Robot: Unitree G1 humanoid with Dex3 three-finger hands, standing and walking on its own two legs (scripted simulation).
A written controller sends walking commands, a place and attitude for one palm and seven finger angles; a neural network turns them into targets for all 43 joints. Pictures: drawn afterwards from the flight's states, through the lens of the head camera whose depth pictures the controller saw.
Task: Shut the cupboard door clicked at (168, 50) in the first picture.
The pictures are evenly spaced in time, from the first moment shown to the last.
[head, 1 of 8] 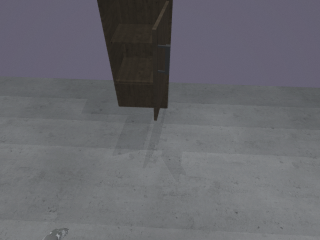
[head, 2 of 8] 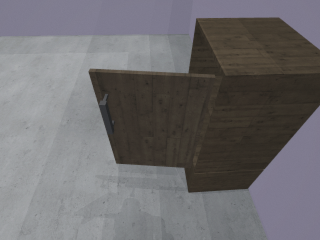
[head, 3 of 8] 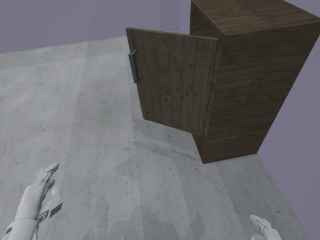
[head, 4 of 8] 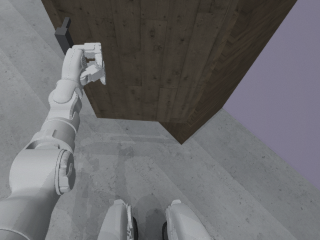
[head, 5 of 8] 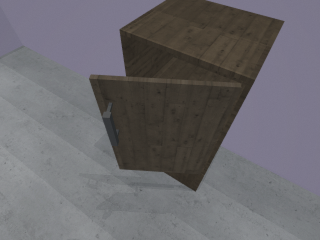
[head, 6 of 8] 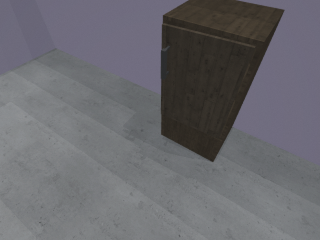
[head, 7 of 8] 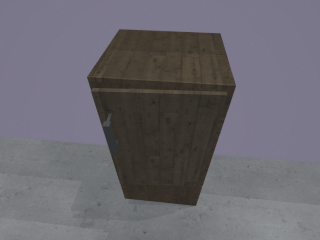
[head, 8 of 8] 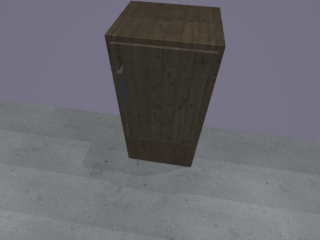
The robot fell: no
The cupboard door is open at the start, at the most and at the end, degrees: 83 83 0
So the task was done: yes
